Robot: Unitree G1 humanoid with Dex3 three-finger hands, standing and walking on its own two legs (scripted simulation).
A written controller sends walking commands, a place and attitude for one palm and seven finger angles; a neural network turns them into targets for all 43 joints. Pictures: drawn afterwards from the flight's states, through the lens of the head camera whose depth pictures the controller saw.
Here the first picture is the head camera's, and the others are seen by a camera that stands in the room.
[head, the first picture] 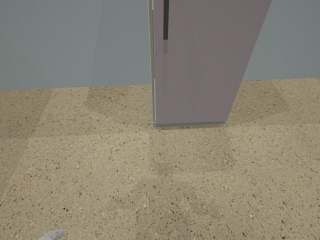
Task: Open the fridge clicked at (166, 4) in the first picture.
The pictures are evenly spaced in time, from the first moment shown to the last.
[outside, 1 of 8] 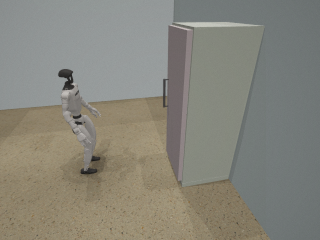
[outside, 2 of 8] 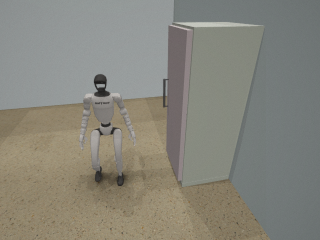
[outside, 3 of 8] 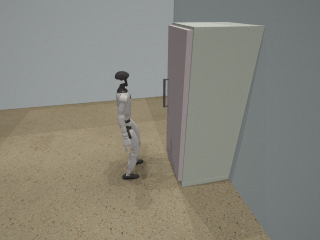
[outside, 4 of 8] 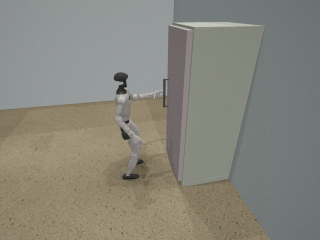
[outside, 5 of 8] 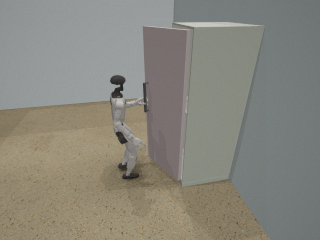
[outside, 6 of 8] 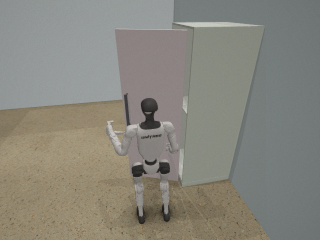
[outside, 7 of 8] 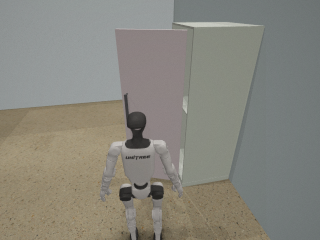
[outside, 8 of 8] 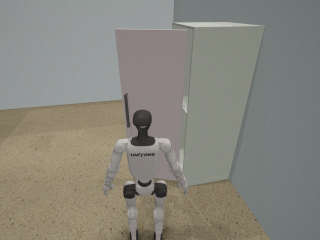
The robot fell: no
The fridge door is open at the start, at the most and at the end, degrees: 0 77 68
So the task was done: yes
